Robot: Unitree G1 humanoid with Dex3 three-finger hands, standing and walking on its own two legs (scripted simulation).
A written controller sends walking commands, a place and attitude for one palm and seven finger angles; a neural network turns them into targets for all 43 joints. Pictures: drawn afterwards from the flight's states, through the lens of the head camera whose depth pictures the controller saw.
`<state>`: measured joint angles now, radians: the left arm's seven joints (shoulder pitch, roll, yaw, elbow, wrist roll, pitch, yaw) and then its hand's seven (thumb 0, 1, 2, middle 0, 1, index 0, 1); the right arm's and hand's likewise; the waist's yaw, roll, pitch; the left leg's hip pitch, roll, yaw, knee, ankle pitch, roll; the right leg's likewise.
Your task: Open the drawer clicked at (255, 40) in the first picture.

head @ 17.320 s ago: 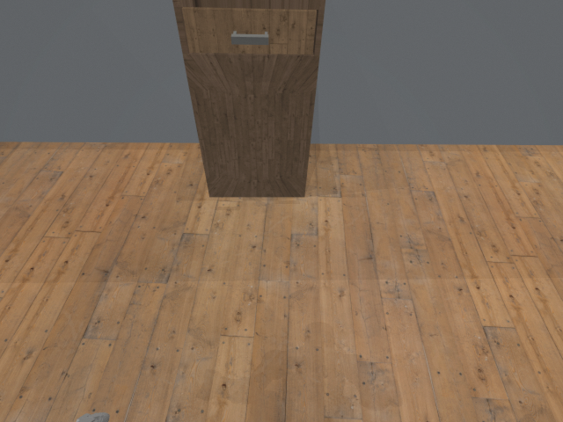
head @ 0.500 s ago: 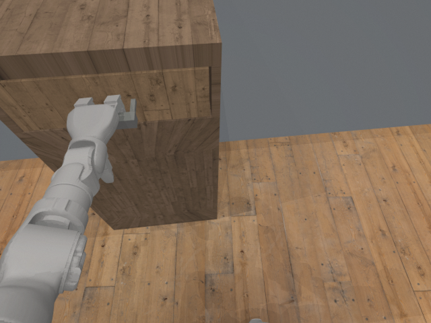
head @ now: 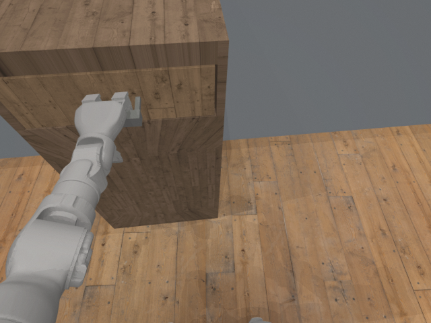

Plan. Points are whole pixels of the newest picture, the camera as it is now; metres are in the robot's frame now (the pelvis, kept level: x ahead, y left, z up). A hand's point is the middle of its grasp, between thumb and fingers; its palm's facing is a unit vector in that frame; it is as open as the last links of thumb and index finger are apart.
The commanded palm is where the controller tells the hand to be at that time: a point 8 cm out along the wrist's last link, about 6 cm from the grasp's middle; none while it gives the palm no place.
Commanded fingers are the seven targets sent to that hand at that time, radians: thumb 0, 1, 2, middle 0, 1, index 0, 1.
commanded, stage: close the thumb around the handle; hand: left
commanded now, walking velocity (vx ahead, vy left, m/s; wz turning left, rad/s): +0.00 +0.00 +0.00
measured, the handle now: (111, 111) +0.53 +0.19 +0.05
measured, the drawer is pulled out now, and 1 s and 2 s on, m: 0.00 0.05 0.16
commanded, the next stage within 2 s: pull the drawer open in 0.40 s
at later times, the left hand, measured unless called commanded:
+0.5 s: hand (108, 137) +0.48 +0.20 +0.03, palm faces -0.05 -0.02 -1.00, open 5.7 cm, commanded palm +0.46 +0.20 +0.09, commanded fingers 0.00 0.90 0.90 -0.40 -1.35 -0.40 -1.35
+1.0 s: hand (107, 156) +0.43 +0.19 +0.03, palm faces -0.02 -0.04 -1.00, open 5.7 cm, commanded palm +0.40 +0.18 +0.09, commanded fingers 0.00 0.90 0.90 -0.40 -1.35 -0.40 -1.35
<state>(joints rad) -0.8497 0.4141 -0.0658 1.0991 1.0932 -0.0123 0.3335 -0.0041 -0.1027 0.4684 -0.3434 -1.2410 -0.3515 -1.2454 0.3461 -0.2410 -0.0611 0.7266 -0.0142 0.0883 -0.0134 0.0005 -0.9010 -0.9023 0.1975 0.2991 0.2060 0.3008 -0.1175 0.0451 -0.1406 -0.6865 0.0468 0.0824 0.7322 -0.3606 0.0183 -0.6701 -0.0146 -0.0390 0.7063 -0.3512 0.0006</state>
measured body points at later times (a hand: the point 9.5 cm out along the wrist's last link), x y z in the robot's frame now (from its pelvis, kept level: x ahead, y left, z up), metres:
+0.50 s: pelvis +0.00 -0.01 +0.00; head +0.09 -0.01 +0.44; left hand +0.48 +0.19 +0.09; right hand +0.02 -0.28 -0.13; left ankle -0.02 +0.11 -0.71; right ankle -0.02 -0.12 -0.71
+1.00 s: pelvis +0.02 -0.01 +0.01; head +0.07 -0.03 +0.45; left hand +0.43 +0.19 +0.09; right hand +0.08 -0.27 -0.13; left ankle -0.02 +0.11 -0.71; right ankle -0.02 -0.12 -0.71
